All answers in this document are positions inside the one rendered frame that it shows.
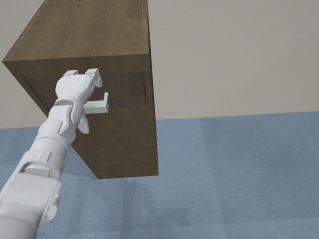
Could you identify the cabinet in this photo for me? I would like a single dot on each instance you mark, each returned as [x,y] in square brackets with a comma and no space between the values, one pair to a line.
[108,35]

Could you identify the left robot hand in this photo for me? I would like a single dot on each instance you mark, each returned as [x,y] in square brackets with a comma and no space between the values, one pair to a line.
[79,87]

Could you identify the robot left upper arm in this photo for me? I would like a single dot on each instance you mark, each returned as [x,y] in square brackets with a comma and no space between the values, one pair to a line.
[30,202]

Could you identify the drawer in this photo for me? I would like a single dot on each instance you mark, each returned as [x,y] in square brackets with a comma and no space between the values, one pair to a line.
[126,89]

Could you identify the robot left forearm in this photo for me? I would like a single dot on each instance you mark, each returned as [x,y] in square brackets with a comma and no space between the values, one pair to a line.
[47,154]

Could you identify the handle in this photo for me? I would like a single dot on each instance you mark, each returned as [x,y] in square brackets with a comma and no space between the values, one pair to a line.
[99,106]

